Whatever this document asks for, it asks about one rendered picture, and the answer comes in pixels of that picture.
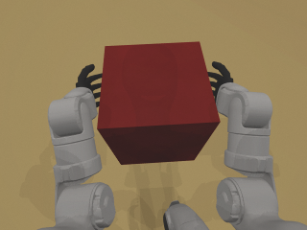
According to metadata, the robot right thigh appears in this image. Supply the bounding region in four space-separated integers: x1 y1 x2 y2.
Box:
165 203 209 230

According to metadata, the robot left hand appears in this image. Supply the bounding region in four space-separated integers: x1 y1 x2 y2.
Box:
76 64 103 107

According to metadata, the robot right hand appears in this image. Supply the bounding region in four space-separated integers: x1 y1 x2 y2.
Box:
207 61 233 103

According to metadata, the left robot forearm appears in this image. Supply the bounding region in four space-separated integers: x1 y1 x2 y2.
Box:
47 87 102 221

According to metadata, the right robot forearm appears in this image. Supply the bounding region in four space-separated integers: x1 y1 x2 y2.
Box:
216 82 279 212

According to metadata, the robot right upper arm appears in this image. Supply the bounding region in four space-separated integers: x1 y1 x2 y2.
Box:
216 177 307 230

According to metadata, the robot left upper arm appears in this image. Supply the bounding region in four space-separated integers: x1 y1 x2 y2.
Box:
37 182 116 230

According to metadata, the right robot shin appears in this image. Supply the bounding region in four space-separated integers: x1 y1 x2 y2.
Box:
169 200 179 208

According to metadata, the carton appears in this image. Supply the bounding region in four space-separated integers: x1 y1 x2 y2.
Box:
97 41 221 165

